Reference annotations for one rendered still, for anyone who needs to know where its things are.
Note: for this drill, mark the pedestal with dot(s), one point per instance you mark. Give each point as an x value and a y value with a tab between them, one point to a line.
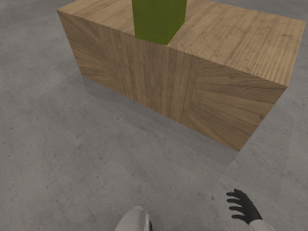
220	74

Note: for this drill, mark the right robot forearm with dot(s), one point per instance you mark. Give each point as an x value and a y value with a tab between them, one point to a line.
260	225

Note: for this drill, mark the robot right hand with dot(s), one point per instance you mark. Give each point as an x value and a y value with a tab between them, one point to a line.
248	209

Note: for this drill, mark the carton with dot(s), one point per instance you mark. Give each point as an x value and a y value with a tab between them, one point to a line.
158	20

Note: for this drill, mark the left robot thigh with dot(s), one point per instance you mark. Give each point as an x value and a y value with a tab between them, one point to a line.
134	220

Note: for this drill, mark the robot left shin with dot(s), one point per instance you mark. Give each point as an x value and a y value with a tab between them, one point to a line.
138	208

